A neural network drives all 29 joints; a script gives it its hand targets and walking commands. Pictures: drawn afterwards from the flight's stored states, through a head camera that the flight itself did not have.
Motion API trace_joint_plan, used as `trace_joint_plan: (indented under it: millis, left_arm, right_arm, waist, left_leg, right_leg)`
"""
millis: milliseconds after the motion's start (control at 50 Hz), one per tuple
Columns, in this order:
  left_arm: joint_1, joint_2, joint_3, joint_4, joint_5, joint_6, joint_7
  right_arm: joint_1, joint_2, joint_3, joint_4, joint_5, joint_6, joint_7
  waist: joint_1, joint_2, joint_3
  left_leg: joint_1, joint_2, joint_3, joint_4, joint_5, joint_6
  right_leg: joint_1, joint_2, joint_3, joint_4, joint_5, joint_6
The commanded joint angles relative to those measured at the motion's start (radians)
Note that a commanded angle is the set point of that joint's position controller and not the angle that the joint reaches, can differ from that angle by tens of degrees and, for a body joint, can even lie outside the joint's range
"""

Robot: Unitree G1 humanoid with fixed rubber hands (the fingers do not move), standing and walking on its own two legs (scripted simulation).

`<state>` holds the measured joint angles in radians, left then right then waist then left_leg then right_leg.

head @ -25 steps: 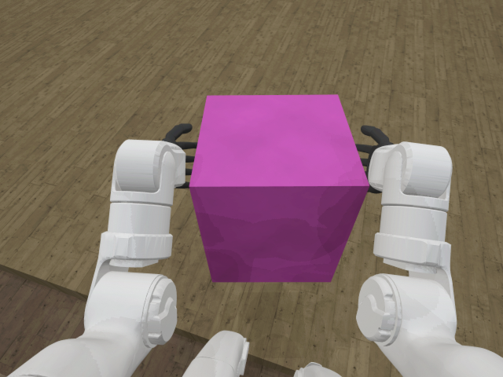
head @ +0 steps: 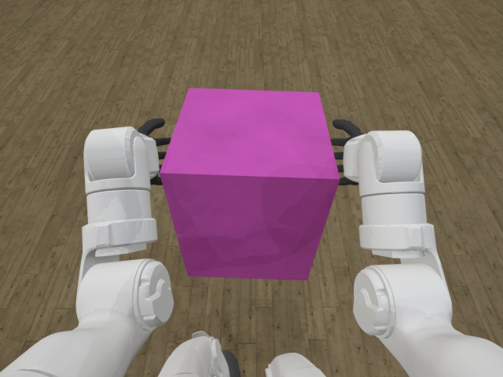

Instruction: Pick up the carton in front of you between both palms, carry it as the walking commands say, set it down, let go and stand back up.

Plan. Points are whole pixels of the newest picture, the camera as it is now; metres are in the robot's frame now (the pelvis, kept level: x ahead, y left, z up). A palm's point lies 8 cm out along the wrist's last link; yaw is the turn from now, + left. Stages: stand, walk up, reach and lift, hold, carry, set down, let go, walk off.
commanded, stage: carry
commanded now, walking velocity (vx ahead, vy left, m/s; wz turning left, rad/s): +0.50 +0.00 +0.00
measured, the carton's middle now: (250, 188) +0.39 -0.04 +0.06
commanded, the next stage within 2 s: none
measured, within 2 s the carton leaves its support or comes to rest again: neither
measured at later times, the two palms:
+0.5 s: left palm (136, 8) +0.65 +0.11 +0.25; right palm out of the picture +0.66 -0.19 +0.25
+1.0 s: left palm (138, 12) +0.87 +0.16 +0.16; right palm out of the picture +0.88 -0.14 +0.17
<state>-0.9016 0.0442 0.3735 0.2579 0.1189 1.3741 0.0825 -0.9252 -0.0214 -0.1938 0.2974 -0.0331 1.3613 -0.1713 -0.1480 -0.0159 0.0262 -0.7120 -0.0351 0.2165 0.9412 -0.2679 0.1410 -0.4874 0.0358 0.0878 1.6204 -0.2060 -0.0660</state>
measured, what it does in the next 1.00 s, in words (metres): climbs: right foot, then left foot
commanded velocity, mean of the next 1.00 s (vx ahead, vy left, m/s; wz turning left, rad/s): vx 0.39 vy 0.00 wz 0.00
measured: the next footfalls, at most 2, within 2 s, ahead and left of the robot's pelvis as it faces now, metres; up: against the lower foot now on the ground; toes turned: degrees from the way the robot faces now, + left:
right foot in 0.46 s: +0.43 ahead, -0.12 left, +0.00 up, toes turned -5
left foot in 0.92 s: +0.66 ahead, +0.09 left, +0.00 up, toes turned +1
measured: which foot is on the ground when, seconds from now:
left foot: down 0.00-0.48, up 0.50-0.90, down 0.92-1.00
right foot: up 0.00-0.44, down 0.46-0.94, up 0.96-1.00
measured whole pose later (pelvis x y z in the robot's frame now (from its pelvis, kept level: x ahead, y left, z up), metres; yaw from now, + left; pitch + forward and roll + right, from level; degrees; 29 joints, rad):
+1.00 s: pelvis +0.54 -0.01 +0.08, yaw +0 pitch +5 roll +0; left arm -0.46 -0.08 0.25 -0.11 0.11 1.21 0.09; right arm -0.49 0.15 -0.21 -0.06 -0.14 1.18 -0.11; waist 0.01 -0.03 -0.03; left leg -0.42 0.03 0.18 0.42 -0.10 0.06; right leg -0.32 -0.02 -0.06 0.84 -0.51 0.04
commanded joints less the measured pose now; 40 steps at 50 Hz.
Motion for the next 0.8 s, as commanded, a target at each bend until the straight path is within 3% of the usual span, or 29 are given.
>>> trace_joint_plan:
  millis: [0,40,60,80,140,180,240,340,380,400,420,440,460,480,520,540,580,660,780]
  left_arm:
    - [-0.839,-1.029,-0.487,-0.184,-0.373,-0.039,-0.168]
    - [-0.808,-1.031,-0.531,-0.231,-0.382,-0.043,-0.161]
    - [-0.783,-1.034,-0.55,-0.236,-0.384,-0.044,-0.157]
    - [-0.753,-1.034,-0.569,-0.237,-0.388,-0.043,-0.155]
    - [-0.726,-1.045,-0.623,-0.243,-0.409,-0.037,-0.154]
    - [-0.727,-1.039,-0.666,-0.258,-0.426,-0.029,-0.151]
    - [-0.726,-1.035,-0.68,-0.195,-0.441,-0.017,-0.156]
    - [-0.707,-1.064,-0.644,-0.054,-0.459,-0.01,-0.171]
    - [-0.7,-1.078,-0.61,0.001,-0.46,-0.016,-0.177]
    - [-0.685,-1.082,-0.587,0.032,-0.456,-0.022,-0.179]
    - [-0.666,-1.083,-0.56,0.06,-0.45,-0.03,-0.181]
    - [-0.626,-1.082,-0.525,0.085,-0.438,-0.038,-0.184]
    - [-0.662,-1.039,-0.5,0.084,-0.42,-0.054,-0.182]
    - [-0.628,-1.066,-0.49,0.094,-0.427,-0.064,-0.185]
    - [-0.671,-1.131,-0.514,0.014,-0.446,-0.086,-0.197]
    - [-0.712,-1.159,-0.537,-0.039,-0.467,-0.098,-0.201]
    - [-0.764,-1.188,-0.581,-0.139,-0.502,-0.122,-0.203]
    - [-0.697,-1.213,-0.656,-0.233,-0.524,-0.138,-0.192]
    - [-0.473,-1.194,-0.733,-0.311,-0.465,-0.151,-0.195]
  right_arm:
    - [-0.992,1.298,0.514,-0.304,0.566,-0.063,0.286]
    - [-0.949,1.282,0.528,-0.34,0.561,-0.066,0.278]
    - [-0.922,1.269,0.534,-0.351,0.548,-0.065,0.272]
    - [-0.891,1.245,0.532,-0.352,0.532,-0.061,0.267]
    - [-0.795,1.177,0.522,-0.33,0.478,-0.046,0.258]
    - [-0.727,1.128,0.509,-0.307,0.441,-0.029,0.259]
    - [-0.689,1.073,0.492,-0.243,0.404,-0.015,0.268]
    - [-0.663,1.029,0.428,-0.116,0.38,-0.011,0.283]
    - [-0.656,1.028,0.401,-0.074,0.372,-0.018,0.285]
    - [-0.65,1.03,0.387,-0.053,0.374,-0.022,0.285]
    - [-0.638,1.038,0.377,-0.028,0.375,-0.027,0.286]
    - [-0.647,1.045,0.369,-0.013,0.372,-0.034,0.288]
    - [-0.673,1.095,0.361,0.006,0.375,-0.038,0.29]
    - [-0.689,1.09,0.364,-0.003,0.377,-0.047,0.289]
    - [-0.685,1.152,0.381,-0.021,0.379,-0.07,0.286]
    - [-0.686,1.178,0.396,-0.048,0.391,-0.08,0.282]
    - [-0.7,1.203,0.425,-0.126,0.41,-0.104,0.268]
    - [-0.657,1.245,0.511,-0.241,0.427,-0.124,0.235]
    - [-0.448,1.246,0.599,-0.299,0.397,-0.14,0.243]
  waist:
    - [0.093,0.054,-0.62]
    - [0.087,0.007,-0.606]
    - [0.089,-0.007,-0.61]
    - [0.094,-0.013,-0.609]
    - [0.078,0.077,-0.605]
    - [0.063,0.105,-0.582]
    - [0.06,0.145,-0.53]
    - [0.059,0.188,-0.44]
    - [0.081,0.214,-0.431]
    - [0.114,0.198,-0.463]
    - [0.152,0.14,-0.508]
    - [0.189,0.041,-0.581]
    - [0.184,-0.252,-0.641]
    - [0.194,-0.24,-0.58]
    - [0.187,-0.058,-0.534]
    - [0.176,-0.038,-0.507]
    - [0.163,-0.089,-0.522]
    - [0.165,-0.108,-0.547]
    - [0.184,-0.123,-0.523]
  left_leg:
    - [0.66,0.268,-0.672,-0.443,0.003,0.133]
    - [0.679,0.287,-0.627,-0.469,0.002,0.147]
    - [0.711,0.299,-0.61,-0.468,0.063,0.143]
    - [0.729,0.298,-0.568,-0.469,0.13,0.145]
    - [0.801,0.29,-0.469,-0.481,0.259,0.155]
    - [0.803,0.273,-0.41,-0.509,0.287,0.148]
    - [0.799,0.235,-0.324,-0.529,0.383,0.111]
    - [0.811,0.208,-0.251,-0.507,0.509,0.038]
    - [0.797,0.203,-0.213,-0.443,0.707,-0.007]
    - [0.763,0.189,-0.169,-0.349,0.768,-0.042]
    - [0.646,0.172,-0.124,-0.218,0.672,-0.074]
    - [0.459,0.153,-0.119,-0.029,0.351,-0.104]
    - [0.123,0.021,-0.135,0.209,-0.026,-0.139]
    - [-0.059,-0.004,-0.192,0.342,-0.244,-0.125]
    - [-0.096,0.067,-0.244,0.353,-0.156,-0.103]
    - [-0.072,0.097,-0.251,0.29,-0.1,-0.108]
    - [-0.004,0.112,-0.231,0.197,-0.026,-0.132]
    - [-0.011,0.137,-0.186,0.006,0.017,-0.169]
    - [0.073,0.083,-0.102,-0.326,0.169,-0.155]
  right_leg:
    - [-0.303,-0.036,0.024,0.139,-0.1,-0.04]
    - [-0.332,-0.05,-0.007,0.014,-0.224,-0.033]
    - [-0.353,-0.066,0.001,-0.049,-0.243,-0.034]
    - [-0.371,-0.083,-0.034,-0.127,-0.193,-0.032]
    - [-0.443,-0.119,-0.079,-0.309,-0.044,-0.004]
    - [-0.433,-0.126,-0.108,-0.452,0.023,0.012]
    - [-0.365,-0.109,-0.15,-0.669,0.074,0.019]
    - [-0.235,-0.045,-0.235,-0.963,0.118,0.021]
    - [-0.098,-0.006,-0.266,-1.092,0.118,0.012]
    - [0.057,0.012,-0.287,-1.18,0.162,0.008]
    - [0.275,-0.017,-0.268,-1.204,0.186,0.0]
    - [0.514,-0.202,-0.032,-1.167,0.194,-0.024]
    - [0.748,-0.416,0.391,-1.18,0.271,-0.177]
    - [0.757,-0.425,0.491,-1.243,0.229,-0.214]
    - [0.664,-0.371,0.328,-1.244,0.198,-0.17]
    - [0.592,-0.352,0.253,-1.272,0.181,-0.142]
    - [0.535,-0.312,0.15,-1.319,0.122,-0.108]
    - [0.588,-0.299,0.053,-1.362,0.161,-0.135]
    - [0.714,-0.247,-0.086,-1.295,0.529,-0.077]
